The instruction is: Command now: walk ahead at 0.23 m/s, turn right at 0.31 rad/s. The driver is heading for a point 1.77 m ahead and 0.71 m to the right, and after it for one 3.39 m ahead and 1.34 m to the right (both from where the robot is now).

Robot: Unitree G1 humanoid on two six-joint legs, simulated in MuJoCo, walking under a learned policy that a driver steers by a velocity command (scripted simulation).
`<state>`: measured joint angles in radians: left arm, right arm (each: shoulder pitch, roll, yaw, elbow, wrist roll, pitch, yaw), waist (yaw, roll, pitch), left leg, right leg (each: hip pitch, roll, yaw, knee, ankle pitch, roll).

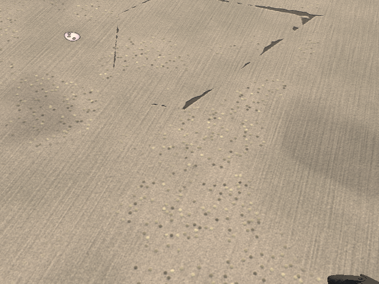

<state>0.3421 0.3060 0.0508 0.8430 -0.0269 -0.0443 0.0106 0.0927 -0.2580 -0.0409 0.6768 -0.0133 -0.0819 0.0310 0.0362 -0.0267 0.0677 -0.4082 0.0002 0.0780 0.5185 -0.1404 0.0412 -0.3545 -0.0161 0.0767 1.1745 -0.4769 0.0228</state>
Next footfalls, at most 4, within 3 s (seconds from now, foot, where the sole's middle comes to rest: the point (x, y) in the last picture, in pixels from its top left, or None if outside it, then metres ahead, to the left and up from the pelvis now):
0.38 right None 0.17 -0.15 -0.77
0.82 left None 0.24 0.08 -0.77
1.18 right None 0.08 -0.14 -0.77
2.60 right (299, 282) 0.45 -0.34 -0.77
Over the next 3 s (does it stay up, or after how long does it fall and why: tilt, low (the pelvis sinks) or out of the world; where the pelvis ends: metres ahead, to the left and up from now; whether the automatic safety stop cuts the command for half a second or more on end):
stays up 0.53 -0.28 0.01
